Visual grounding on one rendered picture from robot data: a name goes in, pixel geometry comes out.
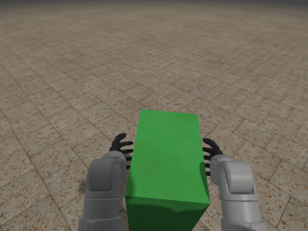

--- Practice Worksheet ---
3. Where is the carton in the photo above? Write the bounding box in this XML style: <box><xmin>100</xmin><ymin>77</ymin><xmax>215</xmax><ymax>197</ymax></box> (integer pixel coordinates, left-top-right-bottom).
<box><xmin>125</xmin><ymin>109</ymin><xmax>211</xmax><ymax>231</ymax></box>

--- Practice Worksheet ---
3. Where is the right robot hand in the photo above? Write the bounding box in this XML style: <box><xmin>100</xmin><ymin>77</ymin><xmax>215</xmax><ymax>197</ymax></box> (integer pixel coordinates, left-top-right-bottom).
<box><xmin>202</xmin><ymin>138</ymin><xmax>223</xmax><ymax>176</ymax></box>

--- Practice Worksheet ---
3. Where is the right robot forearm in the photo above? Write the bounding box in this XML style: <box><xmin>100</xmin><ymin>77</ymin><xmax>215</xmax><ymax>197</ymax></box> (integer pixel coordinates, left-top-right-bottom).
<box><xmin>210</xmin><ymin>154</ymin><xmax>268</xmax><ymax>231</ymax></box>

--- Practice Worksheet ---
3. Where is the left robot forearm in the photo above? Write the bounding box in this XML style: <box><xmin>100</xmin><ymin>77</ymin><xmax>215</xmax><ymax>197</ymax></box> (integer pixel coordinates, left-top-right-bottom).
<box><xmin>77</xmin><ymin>150</ymin><xmax>127</xmax><ymax>231</ymax></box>

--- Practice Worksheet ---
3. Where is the left robot hand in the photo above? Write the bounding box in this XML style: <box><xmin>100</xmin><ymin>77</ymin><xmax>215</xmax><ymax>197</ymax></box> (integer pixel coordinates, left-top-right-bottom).
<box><xmin>109</xmin><ymin>133</ymin><xmax>134</xmax><ymax>169</ymax></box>

